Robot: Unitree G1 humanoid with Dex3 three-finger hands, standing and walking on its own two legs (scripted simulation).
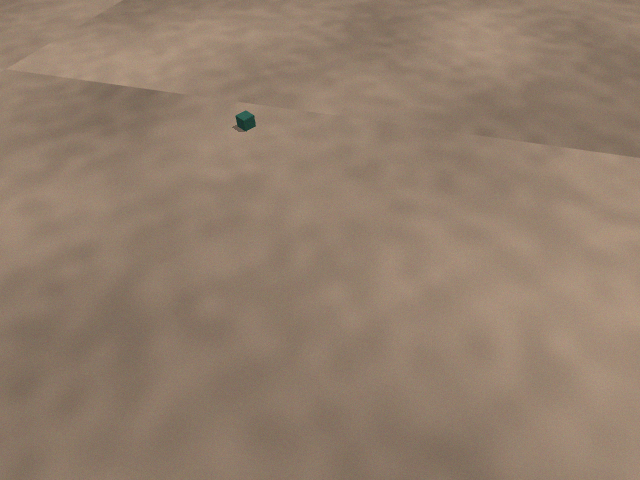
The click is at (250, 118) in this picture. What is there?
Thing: small box
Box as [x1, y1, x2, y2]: [235, 111, 255, 131]
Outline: 247,111 235,115 237,125 245,131 255,126 253,115
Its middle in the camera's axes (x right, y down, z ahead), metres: -0.42 -0.68 +2.20
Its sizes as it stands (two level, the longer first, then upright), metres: 0.075 0.074 0.070
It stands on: the floor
